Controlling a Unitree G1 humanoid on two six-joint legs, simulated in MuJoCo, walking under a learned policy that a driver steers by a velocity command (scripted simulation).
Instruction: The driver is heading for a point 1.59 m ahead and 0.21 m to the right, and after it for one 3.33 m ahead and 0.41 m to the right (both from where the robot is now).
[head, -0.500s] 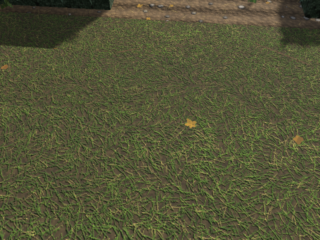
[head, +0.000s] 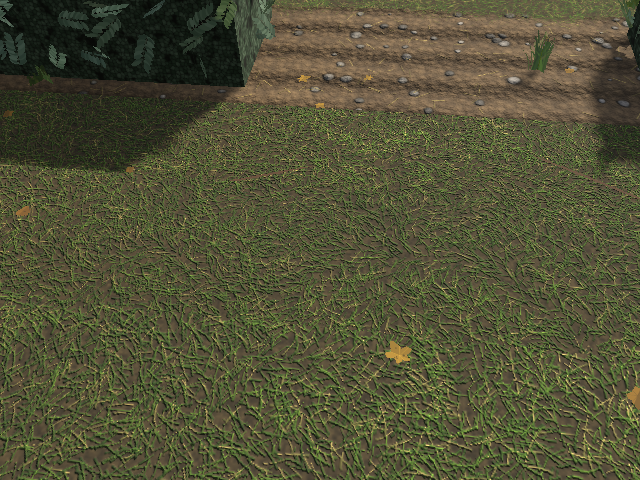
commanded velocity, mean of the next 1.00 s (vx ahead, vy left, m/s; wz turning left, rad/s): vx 0.50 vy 0.00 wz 0.00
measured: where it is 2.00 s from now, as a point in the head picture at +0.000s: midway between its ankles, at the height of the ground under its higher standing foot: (337, 315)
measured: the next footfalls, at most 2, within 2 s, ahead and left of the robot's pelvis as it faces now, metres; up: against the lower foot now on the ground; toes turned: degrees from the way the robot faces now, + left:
left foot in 0.28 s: +0.19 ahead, +0.15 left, +0.00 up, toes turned +5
right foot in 0.74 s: +0.53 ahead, +0.00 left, -0.18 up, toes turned -1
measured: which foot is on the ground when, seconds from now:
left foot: up 0.00-0.26, down 0.28-0.74, up 0.76-1.00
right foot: down 0.00-0.26, up 0.28-0.72, down 0.74-1.00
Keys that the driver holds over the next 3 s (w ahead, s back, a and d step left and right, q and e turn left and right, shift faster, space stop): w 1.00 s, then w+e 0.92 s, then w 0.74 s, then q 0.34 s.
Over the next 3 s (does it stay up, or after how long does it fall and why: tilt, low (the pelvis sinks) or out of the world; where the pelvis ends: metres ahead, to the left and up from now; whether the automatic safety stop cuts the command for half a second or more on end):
stays up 1.44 -0.17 -0.37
